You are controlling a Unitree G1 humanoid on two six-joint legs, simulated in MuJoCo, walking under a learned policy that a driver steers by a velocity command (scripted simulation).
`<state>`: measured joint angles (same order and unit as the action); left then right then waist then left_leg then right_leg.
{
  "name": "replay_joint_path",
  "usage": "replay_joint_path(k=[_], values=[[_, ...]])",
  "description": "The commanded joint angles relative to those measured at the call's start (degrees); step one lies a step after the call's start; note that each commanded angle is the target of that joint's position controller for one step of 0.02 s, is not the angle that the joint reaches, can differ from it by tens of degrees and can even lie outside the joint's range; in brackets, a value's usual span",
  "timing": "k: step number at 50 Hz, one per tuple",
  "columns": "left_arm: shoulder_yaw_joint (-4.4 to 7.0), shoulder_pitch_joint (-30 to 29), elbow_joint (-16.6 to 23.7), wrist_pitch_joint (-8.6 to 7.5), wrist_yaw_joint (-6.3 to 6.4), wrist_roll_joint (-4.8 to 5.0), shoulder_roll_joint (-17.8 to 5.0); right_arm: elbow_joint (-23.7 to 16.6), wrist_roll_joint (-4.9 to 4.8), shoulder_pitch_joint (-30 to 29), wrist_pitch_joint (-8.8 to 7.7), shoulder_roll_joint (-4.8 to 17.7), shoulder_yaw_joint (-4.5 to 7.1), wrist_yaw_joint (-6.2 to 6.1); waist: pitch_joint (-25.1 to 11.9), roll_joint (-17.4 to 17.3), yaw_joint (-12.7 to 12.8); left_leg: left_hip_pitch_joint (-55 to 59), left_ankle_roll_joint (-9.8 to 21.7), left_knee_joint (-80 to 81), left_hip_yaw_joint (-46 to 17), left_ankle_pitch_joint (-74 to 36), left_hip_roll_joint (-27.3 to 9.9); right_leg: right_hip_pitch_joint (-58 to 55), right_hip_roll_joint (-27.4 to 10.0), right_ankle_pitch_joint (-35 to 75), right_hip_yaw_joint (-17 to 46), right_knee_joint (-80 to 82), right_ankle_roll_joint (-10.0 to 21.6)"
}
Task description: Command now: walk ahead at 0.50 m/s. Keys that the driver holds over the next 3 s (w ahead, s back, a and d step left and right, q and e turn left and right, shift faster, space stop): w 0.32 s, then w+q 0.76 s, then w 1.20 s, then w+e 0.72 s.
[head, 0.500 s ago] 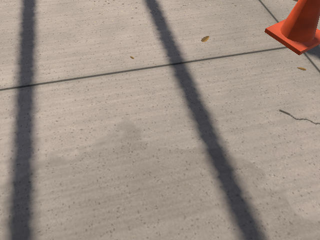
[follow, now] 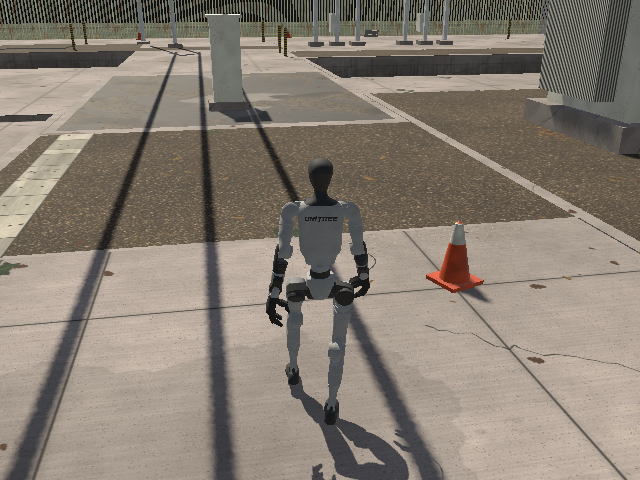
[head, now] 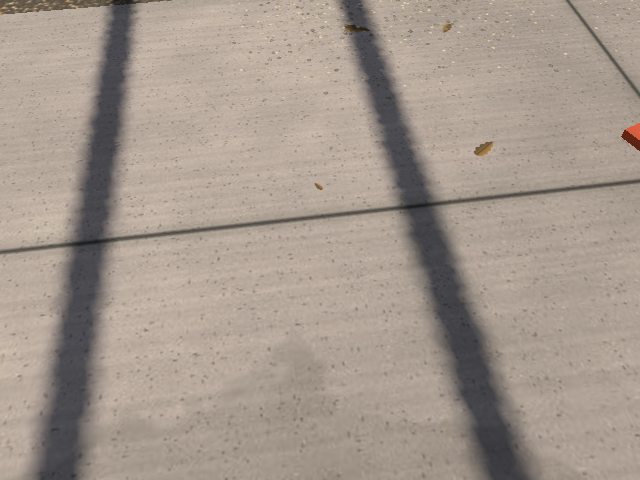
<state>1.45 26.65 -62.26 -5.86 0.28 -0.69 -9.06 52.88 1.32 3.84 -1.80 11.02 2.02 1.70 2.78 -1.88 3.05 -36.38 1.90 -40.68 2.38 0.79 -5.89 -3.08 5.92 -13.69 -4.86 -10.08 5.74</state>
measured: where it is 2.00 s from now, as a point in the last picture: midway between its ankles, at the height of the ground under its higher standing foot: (251, 265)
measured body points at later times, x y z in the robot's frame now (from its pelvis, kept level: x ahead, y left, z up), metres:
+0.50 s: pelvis +0.28 +0.04 +0.00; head +0.31 +0.05 +0.45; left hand +0.42 +0.28 -0.13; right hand +0.21 -0.19 -0.14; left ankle +0.23 +0.10 -0.74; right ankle +0.42 -0.12 -0.68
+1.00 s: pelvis +0.54 +0.02 +0.00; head +0.57 +0.01 +0.45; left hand +0.47 +0.27 -0.13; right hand +0.75 -0.19 -0.12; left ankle +0.58 +0.18 -0.67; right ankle +0.53 -0.07 -0.74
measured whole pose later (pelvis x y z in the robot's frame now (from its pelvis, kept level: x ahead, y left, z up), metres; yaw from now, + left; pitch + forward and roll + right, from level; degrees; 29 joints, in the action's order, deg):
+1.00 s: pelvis +0.54 +0.02 +0.00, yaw +19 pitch +1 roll -1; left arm 3.5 20.6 -54.1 -6.3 0.5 -1.1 -12.3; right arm 48.6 2.0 9.1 -0.1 15.2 4.9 2.9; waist 1.4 -2.9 1.3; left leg -37.8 3.1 -58.7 -0.2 7.9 -4.5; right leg 4.8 0.5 -12.2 -12.0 -16.1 2.7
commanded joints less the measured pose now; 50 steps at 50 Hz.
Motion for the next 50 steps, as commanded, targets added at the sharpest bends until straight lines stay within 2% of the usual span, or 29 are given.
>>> replay_joint_path(k=[1,3,5,6,7,8,9,10,11,12,14,16,19,23,29,31,32,33,34,35,36,37,38,39,40,41,44,47,50], values=[[1.03,5.2,0.5,-0.32,0.61,-0.38,-7.2,-5.0,-0.19,-7.3,-0.93,2.3,0.06,-0.06,3.7,5.5,0.7,-0.8,0.9,4.8,2.8,-0.6,2.7,-0.8,-16.3,29.7,7.1,1.2,5.1],[1.19,5.1,0.2,-0.15,0.97,-0.81,-7.9,-5.8,-0.15,-7.9,-1.39,3.0,0.27,-0.17,3.7,5.8,0.1,0.0,2.4,7.2,2.8,2.7,3.5,-4.5,-17.8,35.2,7.1,-1.3,5.4],[1.48,3.0,0.4,-0.13,1.26,-0.97,-8.9,-4.8,-0.12,-3.2,-1.94,4.1,0.90,-0.66,1.3,6.5,-2.9,7.8,4.4,9.6,3.8,7.7,6.2,-5.4,-18.2,49.3,5.8,-7.8,4.4],[1.66,2.3,0.4,0.00,1.24,-1.02,-9.5,-2.8,-0.06,3.1,-2.29,5.2,1.55,-1.10,-1.9,6.7,-5.4,14.7,5.6,11.2,4.3,8.9,8.1,-5.4,-17.7,54.8,5.2,-14.9,3.7],[1.65,1.0,0.7,0.19,1.11,-0.63,-9.5,0.5,0.40,12.8,-2.84,6.4,2.38,-1.62,-6.8,5.4,-9.7,26.9,7.1,15.0,4.0,5.6,8.1,-1.3,-15.8,51.7,3.5,-25.7,2.6],[1.06,0.6,2.5,0.05,0.85,0.08,-7.9,2.6,1.90,23.0,-3.22,10.7,3.71,-2.26,-13.6,1.3,-13.0,42.3,10.1,15.0,-7.7,9.5,-2.9,10.9,-13.3,33.1,1.9,-41.8,1.7],[0.26,7.9,3.2,0.23,0.10,2.29,-2.2,2.9,2.38,25.2,-2.89,15.7,5.01,-1.92,-19.7,-12.0,-9.2,56.5,19.0,20.8,-37.0,11.5,-19.4,32.2,-1.6,-12.3,-0.1,-63.8,-0.9],[1.80,3.7,2.9,0.51,0.29,0.66,-7.9,2.5,0.05,20.6,-2.13,12.9,4.59,-1.28,-16.6,-2.7,-8.4,51.9,17.6,24.6,-39.4,15.6,-16.6,37.2,-3.8,-13.3,8.2,-67.9,0.2],[2.02,-1.6,4.8,0.31,0.11,0.32,-7.8,1.5,-0.52,14.2,-2.20,9.6,3.59,-1.11,-7.7,-1.3,-6.2,43.3,15.6,26.0,-29.7,15.1,-14.9,39.4,-6.5,-8.0,8.2,-66.2,0.4],[1.91,-4.3,5.3,0.08,-0.02,0.12,-6.9,1.3,-0.31,11.5,-2.68,6.4,2.74,-0.90,-3.5,1.4,-5.0,36.5,13.8,28.2,-23.9,9.2,-12.3,37.9,-8.4,-4.5,8.0,-63.1,0.2],[1.91,-3.8,5.2,1.39,-0.57,-1.24,-5.0,2.8,-0.39,11.3,-3.43,2.8,1.55,-1.39,-1.3,0.0,-1.9,29.1,10.4,30.3,-15.3,2.5,-7.6,32.9,-10.5,-2.3,7.5,-57.7,-0.7],[1.90,-3.6,5.3,2.55,-1.18,-1.55,-3.8,4.3,-0.48,14.8,-4.27,3.5,1.46,-1.66,-1.4,-0.6,-1.1,27.9,10.2,31.0,-12.1,-3.0,-6.5,31.9,-10.6,-1.6,6.3,-55.5,-1.8],[1.97,-11.0,8.4,3.29,-1.58,-1.92,-4.4,5.3,-0.89,18.2,-4.43,5.7,1.66,-1.76,0.9,-0.8,-1.5,27.7,11.0,33.0,-10.9,-4.3,-4.9,37.1,-11.9,3.0,4.3,-49.5,-3.9],[1.63,-21.6,12.5,3.23,-1.68,-1.13,-4.8,5.5,-0.84,22.0,-3.93,5.9,1.45,-1.81,2.8,-1.2,-4.0,29.6,10.6,33.2,-10.5,-6.9,-3.1,39.9,-11.2,10.0,2.9,-36.5,-6.4],[1.14,-31.6,17.1,2.52,-1.41,-0.29,-5.6,5.7,-0.26,26.7,-3.32,7.1,1.95,-2.28,2.1,-2.8,-7.2,37.2,10.8,28.0,-13.2,-13.4,-4.0,39.4,-8.6,11.5,3.0,-26.0,-6.2],[1.36,-31.3,18.1,1.86,-1.32,-0.03,-6.8,5.0,0.05,25.6,-3.07,8.1,2.45,-2.63,1.7,-3.3,-6.2,38.4,10.0,25.3,-14.7,-15.7,-4.9,36.4,-8.1,8.6,3.9,-23.2,-5.3],[1.60,-28.9,17.9,1.46,-1.17,0.07,-7.5,4.4,0.12,24.1,-2.98,8.7,2.76,-2.73,1.0,-3.5,-4.6,37.5,9.1,23.3,-14.9,-17.5,-4.9,32.0,-7.4,6.7,4.0,-21.2,-4.6],[2.07,-24.2,16.8,1.01,-0.85,0.04,-8.4,3.8,0.02,22.4,-3.01,9.5,3.09,-2.64,-0.9,-3.5,-2.5,35.9,8.0,19.0,-14.6,-21.8,-4.1,24.9,-6.0,4.9,3.4,-19.1,-3.8],[2.84,-15.9,14.3,0.33,-0.30,-0.36,-9.8,3.4,-0.34,21.2,-3.07,9.4,3.19,-2.30,-5.3,-0.8,1.1,33.2,6.8,9.4,-12.5,-22.9,-1.1,13.7,-5.5,6.7,3.0,-15.3,-2.5],[4.00,-6.6,13.0,-0.38,0.53,-1.86,-13.7,1.6,-1.02,20.6,-3.26,7.3,2.73,-1.97,-12.7,4.0,4.3,24.6,5.6,-5.3,-9.8,-11.1,2.7,-0.4,-14.9,1.1,12.2,-14.1,0.0],[5.30,-3.5,13.8,-0.05,0.66,-3.27,-19.6,-0.7,-3.18,26.0,-3.02,0.9,1.61,-2.14,-20.5,16.6,2.1,6.1,3.5,-23.3,-3.8,24.5,11.5,-15.4,-31.3,-3.6,35.9,-10.1,5.2],[4.91,-6.9,14.3,1.13,0.42,-2.09,-16.6,-0.2,-1.77,26.5,-2.38,6.1,2.69,-2.40,-19.9,13.9,0.2,1.0,4.3,-30.7,-6.4,29.2,9.1,-11.1,-31.8,-9.0,44.5,-5.8,6.9],[3.59,-12.1,15.4,1.37,0.34,-1.61,-11.4,-0.1,-1.01,23.5,-1.89,6.9,3.08,-2.21,-11.0,7.7,-1.6,-0.5,4.4,-32.1,-6.8,24.0,5.9,-3.0,-29.7,-11.8,36.1,-4.8,5.8],[2.83,-14.6,15.5,1.08,0.18,-1.27,-8.4,-0.5,-0.62,20.1,-1.75,5.7,2.89,-1.64,-5.6,4.1,-1.9,0.4,4.0,-29.9,-6.6,19.9,3.8,4.2,-26.6,-7.4,27.6,-3.0,4.6],[2.53,-15.1,15.1,0.76,0.33,-1.28,-7.4,-1.0,-0.13,18.6,-1.36,4.9,2.98,-1.16,-3.4,5.5,-2.7,1.7,3.6,-27.9,-6.3,18.1,2.5,8.0,-24.3,-2.7,21.7,-1.7,3.2],[2.32,-14.4,14.3,0.40,0.57,-1.02,-6.8,-1.3,0.55,18.4,-0.59,4.8,3.08,-0.65,-2.3,7.1,-3.7,3.0,3.0,-26.7,-6.0,17.3,1.6,10.6,-22.6,1.6,17.3,-0.8,2.4],[2.52,-11.0,12.7,-1.14,0.42,-0.22,-7.4,-3.0,0.74,15.9,1.07,3.8,2.97,0.38,-2.4,6.8,-4.5,1.6,2.2,-25.9,-4.9,13.9,1.0,10.8,-22.0,11.3,10.3,0.6,2.6],[2.76,-8.6,11.9,-1.51,0.30,-0.30,-8.2,-5.5,0.84,9.8,1.65,4.0,2.74,1.20,-1.0,6.0,-4.0,-3.5,1.3,-22.7,-4.2,8.3,0.1,9.2,-21.7,14.7,4.9,1.8,3.0],[2.75,-7.1,11.3,-1.39,0.17,-0.47,-8.4,-8.0,0.60,3.5,1.52,3.8,2.12,1.93,0.7,6.0,-3.1,-3.8,0.7,-13.2,-2.3,2.3,0.4,8.7,-20.3,17.4,-0.4,2.1,2.5]])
